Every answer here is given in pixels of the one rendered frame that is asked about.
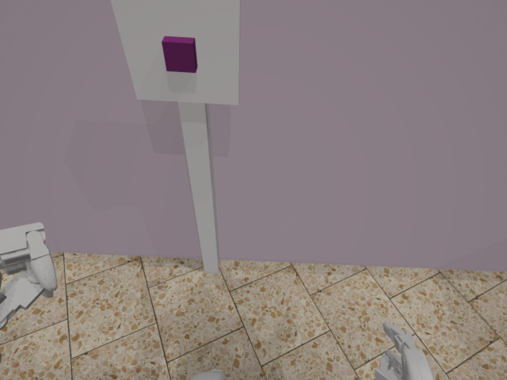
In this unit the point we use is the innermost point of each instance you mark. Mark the robot left hand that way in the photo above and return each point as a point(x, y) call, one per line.
point(22, 248)

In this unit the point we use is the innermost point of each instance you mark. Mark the button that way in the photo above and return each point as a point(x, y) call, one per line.
point(180, 54)

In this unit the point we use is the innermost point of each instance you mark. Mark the robot right hand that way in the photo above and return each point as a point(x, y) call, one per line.
point(413, 365)

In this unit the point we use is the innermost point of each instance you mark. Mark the panel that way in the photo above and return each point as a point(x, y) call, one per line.
point(215, 25)

